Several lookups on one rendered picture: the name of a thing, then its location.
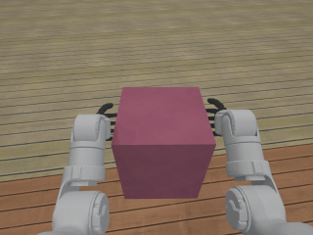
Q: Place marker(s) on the robot left upper arm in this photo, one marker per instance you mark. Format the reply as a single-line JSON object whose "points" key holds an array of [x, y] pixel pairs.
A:
{"points": [[81, 213]]}

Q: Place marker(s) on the robot right upper arm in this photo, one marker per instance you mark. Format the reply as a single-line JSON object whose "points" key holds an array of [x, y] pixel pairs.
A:
{"points": [[258, 210]]}

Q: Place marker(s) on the right robot hand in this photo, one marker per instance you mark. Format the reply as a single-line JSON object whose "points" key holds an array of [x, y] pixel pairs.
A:
{"points": [[220, 107]]}

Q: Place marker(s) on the right robot forearm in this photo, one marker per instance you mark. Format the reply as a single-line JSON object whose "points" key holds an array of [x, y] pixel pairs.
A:
{"points": [[245, 159]]}

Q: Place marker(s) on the left robot forearm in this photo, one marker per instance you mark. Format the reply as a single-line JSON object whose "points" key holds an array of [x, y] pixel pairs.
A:
{"points": [[87, 145]]}

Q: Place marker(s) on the carton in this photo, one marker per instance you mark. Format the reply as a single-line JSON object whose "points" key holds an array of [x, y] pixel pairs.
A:
{"points": [[162, 142]]}

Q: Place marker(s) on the left robot hand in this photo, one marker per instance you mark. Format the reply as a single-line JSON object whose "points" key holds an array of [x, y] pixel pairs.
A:
{"points": [[101, 112]]}

